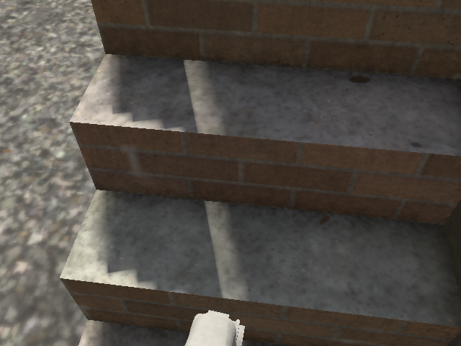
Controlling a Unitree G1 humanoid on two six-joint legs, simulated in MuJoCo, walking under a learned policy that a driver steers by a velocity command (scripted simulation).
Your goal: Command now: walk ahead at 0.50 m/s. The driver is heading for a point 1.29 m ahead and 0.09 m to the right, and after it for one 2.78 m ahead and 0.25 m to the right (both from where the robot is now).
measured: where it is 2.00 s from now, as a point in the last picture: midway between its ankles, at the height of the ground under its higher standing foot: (228, 163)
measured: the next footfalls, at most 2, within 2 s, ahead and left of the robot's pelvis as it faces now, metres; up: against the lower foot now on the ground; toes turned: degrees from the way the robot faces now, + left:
left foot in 0.26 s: +0.32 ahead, +0.23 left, +0.22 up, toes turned +5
right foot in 0.88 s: +0.46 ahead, +0.09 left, +0.43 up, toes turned -9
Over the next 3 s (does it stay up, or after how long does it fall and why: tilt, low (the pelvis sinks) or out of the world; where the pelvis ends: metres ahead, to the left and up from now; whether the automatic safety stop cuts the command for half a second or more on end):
stays up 1.04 -0.18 0.97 its command is cut before an obstacle after 1.7 s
